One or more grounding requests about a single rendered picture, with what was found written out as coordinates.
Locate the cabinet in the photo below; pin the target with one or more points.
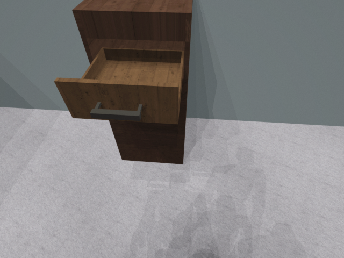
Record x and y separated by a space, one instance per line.
141 24

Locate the handle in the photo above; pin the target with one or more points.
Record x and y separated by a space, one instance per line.
116 114

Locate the drawer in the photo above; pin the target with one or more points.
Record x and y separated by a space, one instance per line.
123 78

